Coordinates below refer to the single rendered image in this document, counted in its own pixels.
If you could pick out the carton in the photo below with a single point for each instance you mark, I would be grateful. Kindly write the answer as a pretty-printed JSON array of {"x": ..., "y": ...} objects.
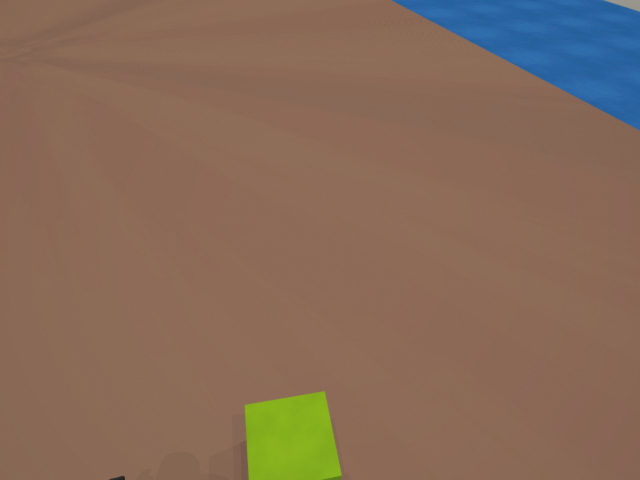
[{"x": 291, "y": 439}]

